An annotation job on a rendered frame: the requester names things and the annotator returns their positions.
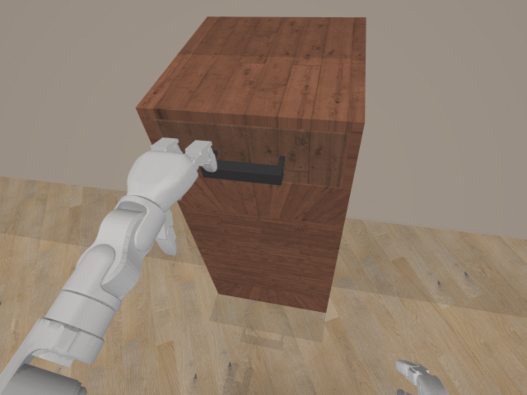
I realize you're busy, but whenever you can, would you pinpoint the robot right hand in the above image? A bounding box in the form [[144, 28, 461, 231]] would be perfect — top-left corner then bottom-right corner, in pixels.
[[395, 360, 449, 395]]

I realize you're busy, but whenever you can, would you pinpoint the left robot forearm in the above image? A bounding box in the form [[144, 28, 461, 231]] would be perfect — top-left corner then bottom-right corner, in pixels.
[[0, 195, 166, 394]]

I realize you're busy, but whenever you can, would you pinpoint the robot left upper arm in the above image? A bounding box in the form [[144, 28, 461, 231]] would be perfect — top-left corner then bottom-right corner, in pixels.
[[0, 363, 87, 395]]

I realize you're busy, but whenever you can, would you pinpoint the drawer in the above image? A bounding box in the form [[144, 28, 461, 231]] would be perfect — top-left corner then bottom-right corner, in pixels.
[[152, 118, 348, 187]]

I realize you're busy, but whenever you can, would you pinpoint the handle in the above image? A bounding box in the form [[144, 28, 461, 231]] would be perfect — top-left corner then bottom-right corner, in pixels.
[[200, 150, 285, 185]]

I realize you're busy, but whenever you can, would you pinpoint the cabinet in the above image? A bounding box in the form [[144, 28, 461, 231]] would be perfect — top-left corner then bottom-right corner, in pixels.
[[136, 16, 366, 313]]

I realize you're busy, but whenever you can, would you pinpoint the robot left hand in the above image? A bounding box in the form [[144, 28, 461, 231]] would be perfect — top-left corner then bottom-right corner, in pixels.
[[127, 137, 217, 256]]

